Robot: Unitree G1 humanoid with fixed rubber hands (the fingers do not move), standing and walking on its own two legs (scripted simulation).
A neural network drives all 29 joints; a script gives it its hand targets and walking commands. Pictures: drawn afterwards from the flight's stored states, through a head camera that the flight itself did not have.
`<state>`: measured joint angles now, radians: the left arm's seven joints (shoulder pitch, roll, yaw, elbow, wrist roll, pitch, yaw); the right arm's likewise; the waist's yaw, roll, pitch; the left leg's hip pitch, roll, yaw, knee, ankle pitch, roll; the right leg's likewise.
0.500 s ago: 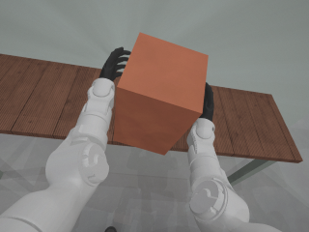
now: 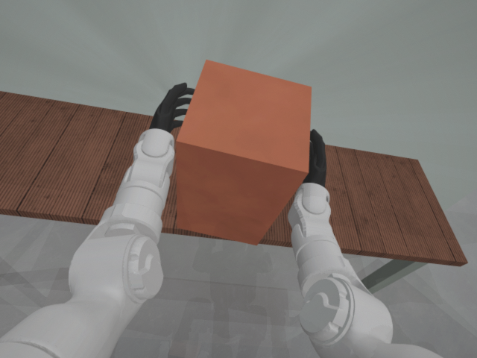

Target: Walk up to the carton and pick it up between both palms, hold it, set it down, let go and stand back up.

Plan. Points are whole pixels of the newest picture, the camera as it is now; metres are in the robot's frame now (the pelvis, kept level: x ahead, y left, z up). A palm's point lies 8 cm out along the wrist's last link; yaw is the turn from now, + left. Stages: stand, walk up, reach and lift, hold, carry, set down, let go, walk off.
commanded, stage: reach and lift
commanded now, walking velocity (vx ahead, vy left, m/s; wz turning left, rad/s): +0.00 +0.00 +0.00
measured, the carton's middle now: (235, 166) +0.43 +0.04 +0.06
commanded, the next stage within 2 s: none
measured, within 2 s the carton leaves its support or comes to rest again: neither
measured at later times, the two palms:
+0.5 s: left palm (160, 115) +0.39 +0.17 +0.18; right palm (329, 169) +0.37 -0.10 +0.15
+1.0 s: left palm (158, 125) +0.36 +0.16 +0.19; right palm (349, 167) +0.34 -0.11 +0.19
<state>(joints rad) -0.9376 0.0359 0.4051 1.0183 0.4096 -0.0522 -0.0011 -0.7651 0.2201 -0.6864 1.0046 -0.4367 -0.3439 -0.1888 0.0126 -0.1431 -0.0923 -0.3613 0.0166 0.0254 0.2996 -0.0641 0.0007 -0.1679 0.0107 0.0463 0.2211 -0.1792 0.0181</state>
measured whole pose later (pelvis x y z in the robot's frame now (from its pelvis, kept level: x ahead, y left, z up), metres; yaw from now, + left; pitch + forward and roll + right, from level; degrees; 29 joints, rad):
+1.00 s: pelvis -0.05 +0.00 +0.00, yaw +1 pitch -7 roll -2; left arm -0.91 0.01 0.28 0.68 0.37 0.43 0.09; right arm -0.89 0.06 -0.38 1.04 -0.09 -0.06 -0.12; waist -0.04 -0.17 0.02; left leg -0.16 0.03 0.00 0.32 -0.04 0.00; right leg 0.03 0.03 0.02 0.27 -0.17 0.01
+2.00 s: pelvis -0.03 -0.02 +0.00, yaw +2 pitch -8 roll -1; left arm -0.93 0.02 0.30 0.49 0.29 0.74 0.12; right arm -0.99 -0.04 -0.15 0.89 0.18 0.33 -0.17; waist -0.07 -0.07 -0.08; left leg -0.12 0.03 -0.01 0.32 -0.06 -0.01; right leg 0.06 0.03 0.01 0.28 -0.21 0.00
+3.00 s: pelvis +0.00 -0.04 +0.00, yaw +1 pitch -8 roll +0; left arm -0.80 -0.01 0.37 0.14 0.30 0.94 -0.03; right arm -0.89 -0.12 0.15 0.46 0.42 0.63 -0.41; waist -0.11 0.00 -0.07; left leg -0.07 0.05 -0.01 0.33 -0.12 -0.04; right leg 0.12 0.05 0.01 0.28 -0.25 -0.01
